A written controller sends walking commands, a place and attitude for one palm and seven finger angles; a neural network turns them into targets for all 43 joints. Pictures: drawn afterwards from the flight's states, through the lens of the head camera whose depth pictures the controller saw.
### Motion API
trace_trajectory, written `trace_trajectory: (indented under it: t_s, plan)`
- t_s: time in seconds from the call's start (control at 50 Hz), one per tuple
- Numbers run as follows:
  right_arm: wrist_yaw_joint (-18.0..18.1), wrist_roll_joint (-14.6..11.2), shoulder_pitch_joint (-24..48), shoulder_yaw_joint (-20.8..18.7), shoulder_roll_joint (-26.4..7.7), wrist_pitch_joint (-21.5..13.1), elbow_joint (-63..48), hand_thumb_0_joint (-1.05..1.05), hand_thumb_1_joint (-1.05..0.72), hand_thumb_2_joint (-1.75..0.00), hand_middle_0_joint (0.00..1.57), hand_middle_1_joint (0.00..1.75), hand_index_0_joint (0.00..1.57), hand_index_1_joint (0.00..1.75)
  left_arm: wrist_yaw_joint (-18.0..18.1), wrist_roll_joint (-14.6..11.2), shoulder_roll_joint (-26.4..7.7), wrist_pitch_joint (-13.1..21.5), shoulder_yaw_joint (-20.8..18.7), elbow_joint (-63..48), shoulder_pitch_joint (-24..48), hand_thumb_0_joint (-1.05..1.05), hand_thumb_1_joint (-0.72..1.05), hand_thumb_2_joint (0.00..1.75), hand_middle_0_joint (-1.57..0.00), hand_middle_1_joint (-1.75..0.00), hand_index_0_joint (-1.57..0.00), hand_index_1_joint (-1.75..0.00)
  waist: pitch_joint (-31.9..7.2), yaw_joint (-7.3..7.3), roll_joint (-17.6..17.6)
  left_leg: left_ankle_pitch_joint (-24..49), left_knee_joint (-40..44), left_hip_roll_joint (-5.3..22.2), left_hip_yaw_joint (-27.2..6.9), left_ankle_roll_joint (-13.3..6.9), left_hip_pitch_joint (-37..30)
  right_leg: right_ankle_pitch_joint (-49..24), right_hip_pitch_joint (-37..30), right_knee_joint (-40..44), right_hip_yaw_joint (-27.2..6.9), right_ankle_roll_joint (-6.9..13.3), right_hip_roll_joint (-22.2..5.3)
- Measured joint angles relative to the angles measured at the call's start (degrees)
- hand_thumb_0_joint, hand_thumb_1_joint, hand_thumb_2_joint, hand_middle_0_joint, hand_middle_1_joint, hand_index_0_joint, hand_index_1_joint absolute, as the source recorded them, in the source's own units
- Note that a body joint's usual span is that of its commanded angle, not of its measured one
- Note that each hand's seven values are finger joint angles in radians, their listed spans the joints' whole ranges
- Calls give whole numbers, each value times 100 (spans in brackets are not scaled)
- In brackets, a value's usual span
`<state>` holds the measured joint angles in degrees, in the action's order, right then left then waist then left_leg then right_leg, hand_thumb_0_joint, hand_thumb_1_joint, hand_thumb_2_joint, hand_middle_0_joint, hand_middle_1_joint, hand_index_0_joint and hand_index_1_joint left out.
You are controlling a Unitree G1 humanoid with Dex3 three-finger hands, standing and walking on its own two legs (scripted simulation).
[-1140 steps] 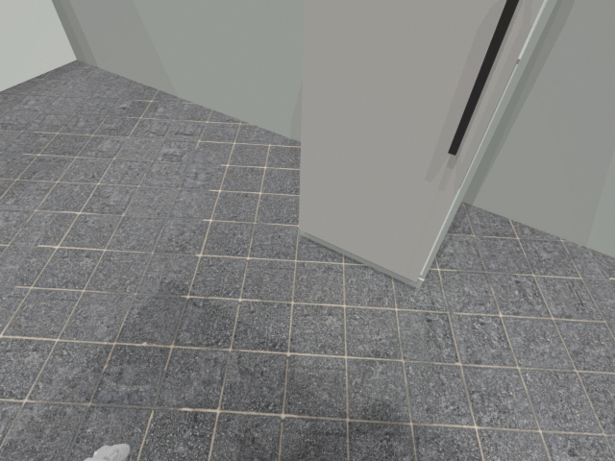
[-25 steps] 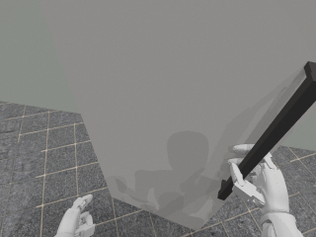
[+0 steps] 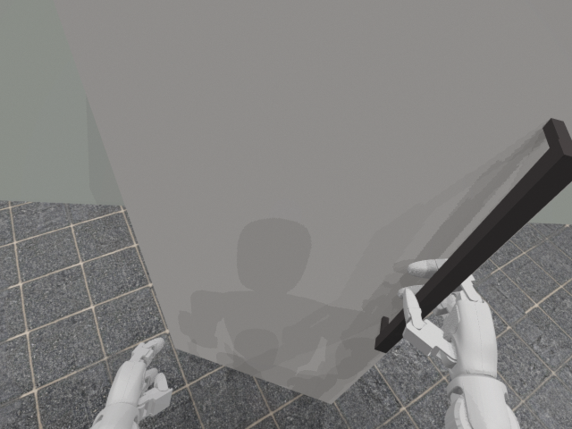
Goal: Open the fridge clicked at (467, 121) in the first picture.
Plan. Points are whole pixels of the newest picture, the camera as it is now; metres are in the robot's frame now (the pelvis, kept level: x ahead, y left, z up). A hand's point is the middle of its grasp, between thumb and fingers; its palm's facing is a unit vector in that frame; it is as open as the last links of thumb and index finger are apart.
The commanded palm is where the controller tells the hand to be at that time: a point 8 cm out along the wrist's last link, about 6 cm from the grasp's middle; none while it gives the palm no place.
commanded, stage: walk backward, drawing the door open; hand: right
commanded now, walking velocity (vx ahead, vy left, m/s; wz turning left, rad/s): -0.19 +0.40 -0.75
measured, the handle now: (440, 272) +0.29 -0.15 +0.13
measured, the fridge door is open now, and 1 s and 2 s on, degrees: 20 51 56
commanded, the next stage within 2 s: stop walking and hold the door back in 1.06 s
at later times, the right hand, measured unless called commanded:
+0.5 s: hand out of the picture +0.13 -0.05 +0.09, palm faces +0.39 +0.90 -0.20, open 6.2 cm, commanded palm +0.08 -0.09 +0.10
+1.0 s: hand out of the picture +0.06 +0.04 +0.09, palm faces +0.81 +0.49 -0.33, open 6.3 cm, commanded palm +0.00 +0.04 +0.10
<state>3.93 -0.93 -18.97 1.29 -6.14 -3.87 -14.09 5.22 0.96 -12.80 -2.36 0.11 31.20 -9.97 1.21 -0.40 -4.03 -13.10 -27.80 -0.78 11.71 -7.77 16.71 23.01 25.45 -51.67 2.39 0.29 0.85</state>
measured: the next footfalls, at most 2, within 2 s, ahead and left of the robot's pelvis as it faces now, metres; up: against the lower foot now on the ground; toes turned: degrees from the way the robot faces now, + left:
right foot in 0.10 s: +0.04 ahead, -0.10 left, +0.00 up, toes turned -9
left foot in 0.42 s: -0.02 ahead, +0.27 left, +0.00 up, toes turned -19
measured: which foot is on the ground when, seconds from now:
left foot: down 0.00-0.10, up 0.12-0.40, down 0.42-0.66, up 0.68-0.96, down 0.98-1.00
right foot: up 0.00-0.08, down 0.10-0.44, up 0.46-0.64, down 0.66-0.98, up 1.00-1.00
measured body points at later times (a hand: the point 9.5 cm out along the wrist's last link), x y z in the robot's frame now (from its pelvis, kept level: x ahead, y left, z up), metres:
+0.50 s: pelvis -0.07 +0.16 -0.01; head -0.02 +0.16 +0.44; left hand +0.16 +0.30 -0.12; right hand +0.10 -0.10 +0.10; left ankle -0.06 +0.28 -0.74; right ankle -0.02 -0.06 -0.73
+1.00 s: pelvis +0.01 +0.37 -0.02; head +0.05 +0.34 +0.42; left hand +0.27 +0.41 -0.13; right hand +0.01 +0.02 +0.10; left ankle +0.15 +0.47 -0.74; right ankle -0.12 +0.14 -0.73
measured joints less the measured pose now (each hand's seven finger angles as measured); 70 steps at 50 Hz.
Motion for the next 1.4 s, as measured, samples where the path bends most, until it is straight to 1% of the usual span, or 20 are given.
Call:
trace_trajectory:
  t_s: [0.08, 0.1, 0.16, 0.22, 0.34, 0.42, 0.46, 0.5, 0.58, 0.64, 0.7, 0.78, 0.9, 1.0, 1.04, 1.12, 1.2, 1.3, 1.34, 1.4]
  plan:
    - [18, 51, 3, 207, -54, 83, -179, 0, -68, -80, 40, 136, 33, 140, 45, -1, 53, 150, -8, 88, -123, 1, 90, 90, -20, -30, -20, -30, -78, -106, 93, -15, -52, -114, 396, -64, -26, -419, -430, 943, 328, 17, -205]
    - [37, 46, -29, 242, -68, 75, -285, 0, -68, -80, 40, 136, 33, 140, 46, 0, 45, 233, 17, 56, -151, 1, 90, 90, -20, -30, -20, -30, -86, -109, 86, -104, -278, -151, 451, 105, 88, -742, -715, 1603, 318, 64, -252]
    - [126, 130, 132, 260, -310, -23, -241, 0, -67, -79, 42, 137, 33, 140, 7, 158, 245, 385, 20, 121, -125, 1, 90, 90, -20, -30, -20, -30, 83, -257, 388, -890, -2500, -151, -457, 916, 913, -819, -810, 1934, 175, 109, -105]
    - [59, 229, 268, 365, -452, 192, -226, -1, -67, -77, 41, 134, 33, 140, -82, 226, 361, 453, 78, 240, -214, 1, 90, 90, -20, -30, -20, -30, 217, -409, 274, -822, -3508, -231, -1019, 997, 1207, -1402, -829, 2392, -412, -36, -234]
    - [41, 244, 178, 448, -464, 176, -485, 1, -68, -77, 39, 132, 34, 140, -188, 122, 537, 678, 125, 428, -299, 1, 90, 90, -20, -30, -20, -30, 227, -144, 157, -948, -1510, 22, -1497, 1010, 394, -1973, -554, 2994, -1108, -426, -677]
    - [83, 134, 145, 193, -595, 75, -645, 0, -66, -79, 40, 134, 33, 140, -206, 63, 631, 831, 62, 478, -197, 1, 90, 90, -20, -30, -21, -30, 92, -112, 255, -723, 143, 16, -1271, 972, -547, -2084, -75, 2924, -1513, -615, -575]
    - [110, 64, 233, 55, -475, 41, -561, -1, -66, -80, 41, 135, 32, 140, -203, 16, 488, 838, -26, 574, 38, 1, 90, 90, -20, -30, -21, -30, 290, -143, -46, -261, 93, -146, -1034, 841, -539, -1692, 125, 2542, -1699, -486, -644]
    - [82, -37, 255, 39, -387, 84, -415, 0, -67, -80, 41, 133, 31, 140, -151, -18, 340, 822, -139, 710, 96, 1, 90, 90, -20, -30, -20, -30, 304, -240, -251, -484, -138, -143, -740, 733, -549, -1035, 270, 1802, -1332, -370, -567]
    - [-133, 33, 185, 86, -321, 78, -209, -1, -66, -80, 41, 132, 31, 140, 75, 3, 178, 868, -258, 952, -60, 1, 90, 90, -20, -30, -20, -30, -22, -147, -135, -778, -394, 43, -386, 556, -472, 165, 199, -162, -306, -216, -210]
    - [-248, 57, 196, 35, -319, -158, -268, -1, -66, -80, 42, 134, 32, 140, 196, 64, 138, 979, -193, 811, -120, 1, 90, 90, -20, -30, -20, -30, -23, -142, 98, -916, -887, 161, -105, 445, -164, -205, -531, 814, 247, -139, -137]
    - [-216, 92, 447, -157, -430, -372, -309, -1, -66, -81, 43, 136, 32, 140, 154, 210, 249, 1085, -176, 691, 75, 1, 90, 90, -20, -30, -20, -30, 406, -127, 396, -1416, -3011, 71, -657, 823, 866, -272, -928, 1571, 144, 143, -66]
    - [-134, 187, 686, -306, -539, -179, -165, -1, -67, -81, 42, 134, 30, 140, 3, 300, 355, 1011, -37, 595, 86, 1, 90, 90, -20, -30, -20, -30, 801, -217, 278, -1346, -4097, -115, -1035, 1034, 1778, -899, -1141, 2238, -577, -194, -414]
    - [-36, 90, 643, -571, -634, 12, -257, 0, -70, -81, 40, 132, 28, 140, -69, 80, 369, 1016, -55, 390, -123, 1, 90, 90, -20, -30, -21, -30, 906, 60, -2, -317, -2274, 319, -1400, 1116, 1444, -1176, -1086, 2557, -1277, -564, -1025]
    - [134, 62, 493, -1192, -963, 23, -273, -4, -66, -81, 43, 135, 26, 140, -81, -60, 428, 973, -66, 410, -170, 1, 90, 90, -20, -30, -21, -30, 483, 136, 105, -222, -625, 317, -1233, 1160, 266, -228, -197, 1387, -1691, -425, -1020]
    - [200, 70, 571, -1311, -760, 15, -136, -4, -66, -82, 43, 135, 26, 140, -48, -27, 191, 942, -184, 656, 115, 1, 90, 90, -20, -30, -20, -30, 615, 49, -110, -319, -1047, 319, -1012, 1079, 408, 612, 387, -327, -1547, -301, -729]
    - [156, -67, 436, -1347, -642, -109, 129, -4, -67, -81, 40, 132, 28, 140, 38, -13, -66, 803, -411, 839, 284, 1, 90, 90, -20, -30, -20, -30, 650, -84, -118, -370, -930, 561, -701, 920, 241, 824, 749, -2453, -359, -365, -201]
    - [91, -77, 408, -1252, -751, -206, 69, -3, -67, -80, 39, 132, 30, 140, 147, -28, -75, 726, -403, 636, 139, 1, 90, 90, -20, -30, -20, -30, 617, -165, 76, -278, -670, 654, -149, 773, 69, 1036, 121, -1363, 405, -309, -163]
    - [246, -98, 1148, -782, -675, -287, 215, -2, -69, -82, 42, 135, 36, 140, 188, -31, -182, 706, -201, 436, 52, 1, 90, 90, -20, -30, -20, -30, 435, 100, 359, -351, -923, 683, 376, 663, 401, 237, -907, 1184, 353, -121, -152]
    - [364, -155, 1643, -660, -652, -283, 508, -2, -70, -83, 43, 136, 39, 140, 176, -55, -116, 649, -135, 405, 249, 1, 90, 90, -20, -30, -20, -30, 626, 228, 666, -407, -1293, 838, 166, 720, 524, -104, -1096, 1508, 421, 221, 41]
    - [515, -126, 2183, -516, -593, -153, 1097, -1, -71, -84, 44, 139, 40, 140, 98, -96, -38, 666, -34, 259, 364, 1, 90, 90, -20, -30, -20, -30, 730, 258, 512, -1311, -2225, 547, -486, 876, 715, -253, -1179, 1625, 246, 355, -10]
